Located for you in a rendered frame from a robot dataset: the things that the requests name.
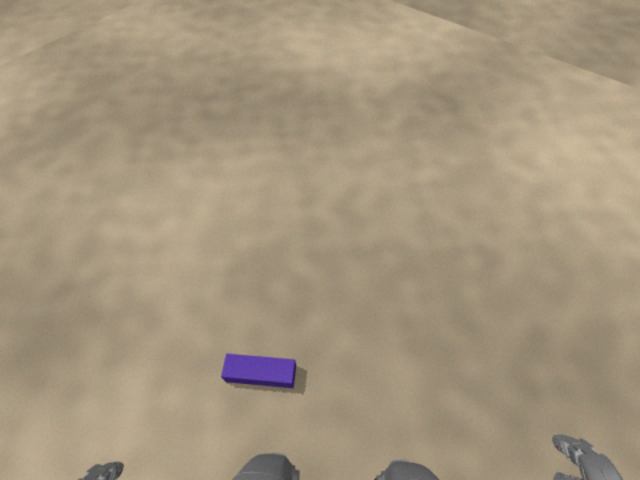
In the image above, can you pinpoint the right robot hand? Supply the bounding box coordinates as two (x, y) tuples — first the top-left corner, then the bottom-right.
(552, 434), (623, 480)

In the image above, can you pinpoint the left robot hand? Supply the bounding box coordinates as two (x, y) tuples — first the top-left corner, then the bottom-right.
(78, 462), (124, 480)

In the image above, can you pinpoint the carton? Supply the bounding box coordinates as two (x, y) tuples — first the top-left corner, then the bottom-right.
(221, 353), (296, 388)

